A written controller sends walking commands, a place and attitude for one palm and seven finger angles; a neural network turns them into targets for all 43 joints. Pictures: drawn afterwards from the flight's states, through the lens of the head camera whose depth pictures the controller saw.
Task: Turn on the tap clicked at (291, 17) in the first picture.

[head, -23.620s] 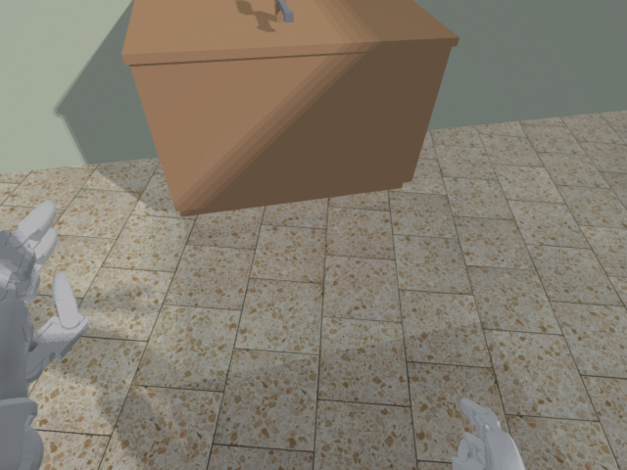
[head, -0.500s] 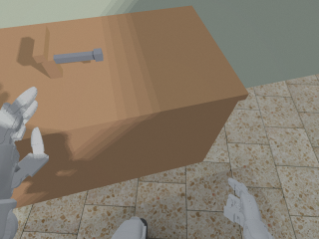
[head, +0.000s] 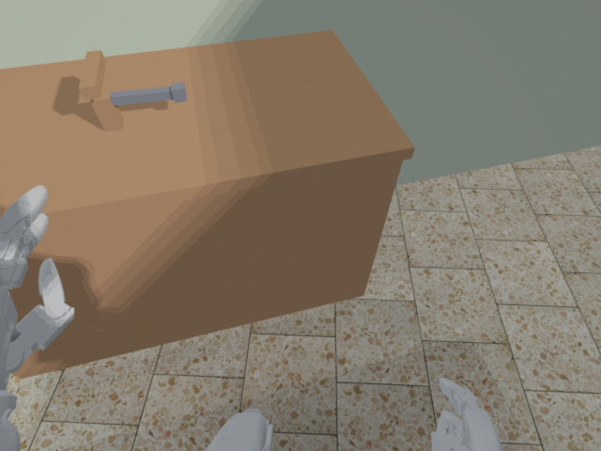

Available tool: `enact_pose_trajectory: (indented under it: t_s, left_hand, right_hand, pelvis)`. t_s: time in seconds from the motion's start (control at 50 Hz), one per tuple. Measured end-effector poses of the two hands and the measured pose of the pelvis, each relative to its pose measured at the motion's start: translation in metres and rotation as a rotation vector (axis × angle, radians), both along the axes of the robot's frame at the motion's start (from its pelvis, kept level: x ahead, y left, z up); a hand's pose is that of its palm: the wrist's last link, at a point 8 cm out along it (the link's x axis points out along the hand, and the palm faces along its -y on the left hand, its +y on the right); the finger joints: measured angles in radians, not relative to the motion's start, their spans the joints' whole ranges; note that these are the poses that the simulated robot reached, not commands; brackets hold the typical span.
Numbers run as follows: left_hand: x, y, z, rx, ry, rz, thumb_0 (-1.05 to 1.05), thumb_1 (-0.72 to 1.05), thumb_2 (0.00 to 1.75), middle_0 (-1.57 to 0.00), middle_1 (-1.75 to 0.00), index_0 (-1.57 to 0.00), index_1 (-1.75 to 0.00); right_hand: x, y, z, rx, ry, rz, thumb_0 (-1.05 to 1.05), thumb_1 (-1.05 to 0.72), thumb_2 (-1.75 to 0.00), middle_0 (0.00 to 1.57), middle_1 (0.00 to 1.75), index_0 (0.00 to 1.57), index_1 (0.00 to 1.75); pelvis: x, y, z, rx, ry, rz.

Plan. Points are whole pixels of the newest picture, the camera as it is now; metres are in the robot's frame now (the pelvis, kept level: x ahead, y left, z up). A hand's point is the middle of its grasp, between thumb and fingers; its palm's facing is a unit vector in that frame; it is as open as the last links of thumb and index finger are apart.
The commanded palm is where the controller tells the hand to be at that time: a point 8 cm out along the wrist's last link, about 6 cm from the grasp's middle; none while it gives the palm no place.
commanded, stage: stop stepping back and stand still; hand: left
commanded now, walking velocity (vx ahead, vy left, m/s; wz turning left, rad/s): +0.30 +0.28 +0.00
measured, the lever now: (179, 92) +0.74 +0.31 +0.06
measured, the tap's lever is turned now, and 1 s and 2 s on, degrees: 86 86 86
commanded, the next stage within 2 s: stand and check the lever's angle in 0.80 s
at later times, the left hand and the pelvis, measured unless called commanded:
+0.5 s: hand out of the picture +0.09 +0.25 +0.16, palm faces +0.52 -0.76 -0.39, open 7.4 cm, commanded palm +0.03 +0.27 +0.18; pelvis -0.09 -0.02 -0.02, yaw +7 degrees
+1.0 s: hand out of the picture +0.09 +0.19 +0.14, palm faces +0.42 -0.84 -0.35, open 7.4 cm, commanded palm +0.03 +0.24 +0.18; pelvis -0.11 -0.05 +0.00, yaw +4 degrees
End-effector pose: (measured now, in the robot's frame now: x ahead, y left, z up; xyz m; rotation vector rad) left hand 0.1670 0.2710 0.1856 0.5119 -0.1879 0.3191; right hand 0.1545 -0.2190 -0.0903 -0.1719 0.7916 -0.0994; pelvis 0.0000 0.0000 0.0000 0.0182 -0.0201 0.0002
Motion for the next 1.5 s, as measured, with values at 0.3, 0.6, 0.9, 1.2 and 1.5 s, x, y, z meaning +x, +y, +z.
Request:
enact_pose_trajectory:
  t_s: [0.3,0.6,0.9,1.2,1.5]
  left_hand:
    - [-0.079,0.001,-0.005,-0.016,-0.049,0.033,0.02,0.89,0.90,-0.21,-0.31,-0.22,-0.30]
    - [-0.130,-0.003,-0.035,-0.129,-0.025,0.110,0.01,0.90,0.90,-0.20,-0.31,-0.21,-0.30]
    - [-0.128,-0.011,0.005,-0.010,-0.056,0.174,0.01,0.90,0.90,-0.20,-0.31,-0.21,-0.30]
    - [-0.094,-0.047,0.016,0.023,-0.122,0.065,0.01,0.89,0.90,-0.21,-0.31,-0.22,-0.30]
    - [-0.081,-0.055,-0.007,-0.063,0.007,0.087,0.02,0.89,0.90,-0.21,-0.31,-0.22,-0.30]
  right_hand:
    - [-0.090,-0.046,0.016,-0.110,-0.057,-0.060,0.01,-0.91,-0.90,0.19,0.30,0.20,0.30]
    - [-0.091,-0.017,-0.005,-0.036,-0.041,0.070,0.02,-0.91,-0.90,0.20,0.30,0.21,0.30]
    - [-0.108,-0.022,0.008,0.039,-0.041,0.066,0.01,-0.90,-0.90,0.20,0.30,0.21,0.30]
    - [-0.074,-0.079,0.018,-0.063,-0.080,0.003,0.01,-0.91,-0.90,0.19,0.30,0.20,0.30]
    - [-0.041,-0.069,0.018,-0.046,-0.059,0.052,0.01,-0.91,-0.90,0.20,0.30,0.21,0.30]
  pelvis:
    - [-0.066,-0.010,-0.002,0.022,0.002,0.057]
    - [-0.107,-0.020,-0.014,-0.014,-0.060,0.086]
    - [-0.104,-0.046,0.006,-0.022,0.004,0.076]
    - [-0.088,-0.066,0.002,-0.016,-0.019,0.066]
    - [-0.069,-0.069,0.008,-0.023,-0.007,0.065]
